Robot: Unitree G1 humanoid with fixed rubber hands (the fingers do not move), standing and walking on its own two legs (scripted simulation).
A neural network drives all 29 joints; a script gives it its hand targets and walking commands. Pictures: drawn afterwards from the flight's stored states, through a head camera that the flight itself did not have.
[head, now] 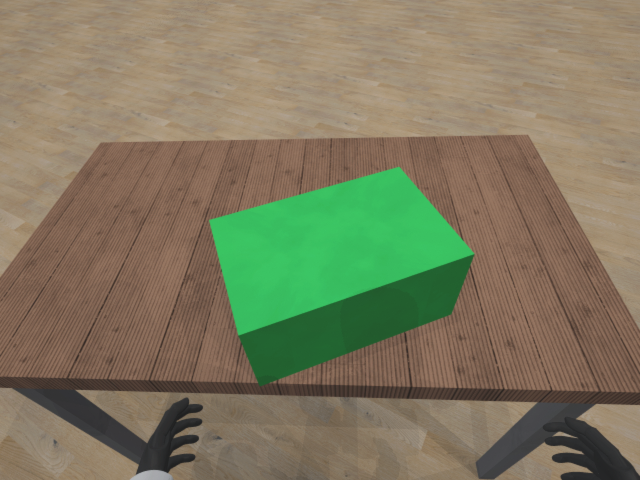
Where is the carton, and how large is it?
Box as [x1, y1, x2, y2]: [209, 167, 473, 385]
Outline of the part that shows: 399,167 209,220 238,335 259,385 262,385 451,313 472,259 473,253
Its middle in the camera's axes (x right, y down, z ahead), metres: +0.02 +0.04 +0.58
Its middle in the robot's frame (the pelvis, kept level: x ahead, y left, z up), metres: +0.43 +0.02 +0.01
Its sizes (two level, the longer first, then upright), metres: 0.312 0.202 0.147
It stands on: a table, 0.71 m high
